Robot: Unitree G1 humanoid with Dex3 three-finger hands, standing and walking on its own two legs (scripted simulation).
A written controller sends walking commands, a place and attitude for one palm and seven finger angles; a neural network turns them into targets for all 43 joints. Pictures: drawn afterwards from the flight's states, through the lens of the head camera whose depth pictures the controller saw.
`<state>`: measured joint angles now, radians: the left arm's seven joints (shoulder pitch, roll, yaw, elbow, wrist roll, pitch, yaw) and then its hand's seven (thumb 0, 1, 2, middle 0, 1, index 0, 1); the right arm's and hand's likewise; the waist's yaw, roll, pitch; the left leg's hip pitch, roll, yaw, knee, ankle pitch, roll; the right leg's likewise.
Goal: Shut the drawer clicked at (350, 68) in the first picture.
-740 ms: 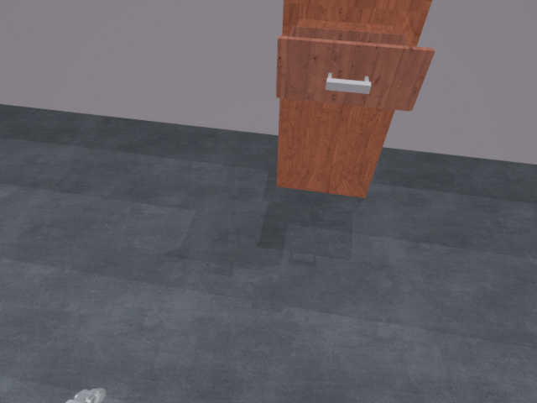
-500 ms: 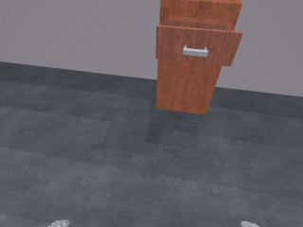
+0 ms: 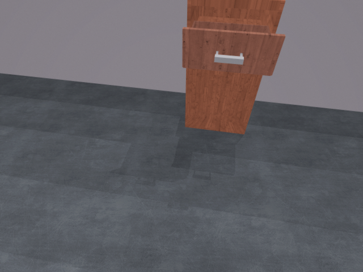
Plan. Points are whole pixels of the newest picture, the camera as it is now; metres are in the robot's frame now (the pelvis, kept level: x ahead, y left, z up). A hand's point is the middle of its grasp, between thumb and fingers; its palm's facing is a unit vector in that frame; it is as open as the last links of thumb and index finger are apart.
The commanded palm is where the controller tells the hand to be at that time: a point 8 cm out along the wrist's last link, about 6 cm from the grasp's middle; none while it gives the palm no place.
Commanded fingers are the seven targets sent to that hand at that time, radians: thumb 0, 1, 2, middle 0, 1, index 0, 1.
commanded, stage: stand and wait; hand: left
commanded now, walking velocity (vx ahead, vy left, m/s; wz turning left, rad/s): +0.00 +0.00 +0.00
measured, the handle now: (228, 56) +0.95 -0.15 +0.01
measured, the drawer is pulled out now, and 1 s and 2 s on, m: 0.29 0.29 0.29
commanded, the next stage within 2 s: look at it before walking up in 0.08 s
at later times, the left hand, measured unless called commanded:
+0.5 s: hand out of the picture +0.07 +0.24 -0.15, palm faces -0.02 -0.94 -0.33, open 7.4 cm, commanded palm none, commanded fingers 0.00 0.90 0.90 -0.20 -0.30 -0.20 -0.30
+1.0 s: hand out of the picture +0.06 +0.24 -0.16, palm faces -0.06 -0.95 -0.32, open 7.4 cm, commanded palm none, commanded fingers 0.00 0.90 0.90 -0.20 -0.30 -0.20 -0.30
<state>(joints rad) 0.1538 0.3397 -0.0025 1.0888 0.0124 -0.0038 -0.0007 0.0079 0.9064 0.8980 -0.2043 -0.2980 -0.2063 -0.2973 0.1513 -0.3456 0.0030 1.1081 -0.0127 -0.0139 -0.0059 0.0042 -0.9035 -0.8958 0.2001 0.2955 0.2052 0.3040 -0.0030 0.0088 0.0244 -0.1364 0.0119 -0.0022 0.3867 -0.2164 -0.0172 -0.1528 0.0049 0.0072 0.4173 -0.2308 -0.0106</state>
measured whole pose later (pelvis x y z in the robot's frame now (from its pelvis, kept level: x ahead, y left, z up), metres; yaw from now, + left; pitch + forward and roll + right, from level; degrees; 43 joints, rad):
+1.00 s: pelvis -0.01 +0.00 +0.00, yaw -4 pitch -1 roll +0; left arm 0.19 0.31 0.02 1.05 0.02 0.03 0.01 0.01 0.91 0.90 -0.20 -0.30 -0.20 -0.30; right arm 0.13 -0.30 -0.01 1.05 -0.01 0.00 -0.02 0.00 -0.90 -0.90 0.20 0.30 0.20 0.30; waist 0.02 -0.01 0.04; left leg -0.17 0.04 0.05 0.45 -0.25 -0.02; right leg -0.21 0.03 0.06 0.47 -0.23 -0.01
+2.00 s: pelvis +0.20 -0.01 +0.00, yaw -38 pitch +0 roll +0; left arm 0.16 0.26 0.10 0.92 0.04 0.03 -0.05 0.01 0.92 0.90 -0.19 -0.30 -0.20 -0.30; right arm 0.40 -0.17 -0.03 1.01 -0.02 -0.09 -0.03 0.00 -0.92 -0.90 0.20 0.30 0.20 0.30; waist -0.01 -0.05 0.04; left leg -0.06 0.06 0.25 0.37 -0.31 0.01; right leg -0.66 -0.08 -0.05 1.08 -0.16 0.02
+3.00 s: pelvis +0.42 -0.19 +0.00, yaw -53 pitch +0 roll -2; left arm 0.24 0.18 0.06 1.03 0.02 0.03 0.02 0.01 0.91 0.90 -0.20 -0.30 -0.20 -0.30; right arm 0.22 -0.16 -0.02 0.99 -0.01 0.00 -0.02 -0.01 -0.94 -0.90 0.20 0.30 0.21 0.30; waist 0.01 -0.04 0.03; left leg -0.24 -0.05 0.00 0.43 -0.20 0.09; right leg -0.41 -0.05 0.02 0.99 -0.41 0.06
